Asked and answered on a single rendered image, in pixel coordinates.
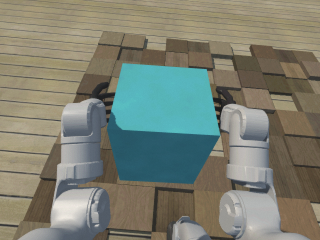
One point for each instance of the robot right shin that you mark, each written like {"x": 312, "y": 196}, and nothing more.
{"x": 182, "y": 218}

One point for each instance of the robot right foot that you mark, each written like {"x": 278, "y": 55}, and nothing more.
{"x": 169, "y": 233}

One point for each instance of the right robot forearm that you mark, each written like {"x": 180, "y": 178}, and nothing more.
{"x": 248, "y": 131}

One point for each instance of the right robot upper arm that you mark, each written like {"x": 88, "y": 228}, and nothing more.
{"x": 252, "y": 215}

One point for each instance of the robot left hand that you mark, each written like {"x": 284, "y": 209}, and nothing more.
{"x": 96, "y": 95}

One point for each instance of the left robot upper arm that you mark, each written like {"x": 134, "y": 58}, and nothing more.
{"x": 79, "y": 213}

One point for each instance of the left robot forearm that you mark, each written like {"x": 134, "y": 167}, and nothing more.
{"x": 81, "y": 162}

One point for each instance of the carton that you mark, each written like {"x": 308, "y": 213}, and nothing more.
{"x": 163, "y": 124}

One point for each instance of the robot right hand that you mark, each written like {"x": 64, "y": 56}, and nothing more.
{"x": 229, "y": 100}

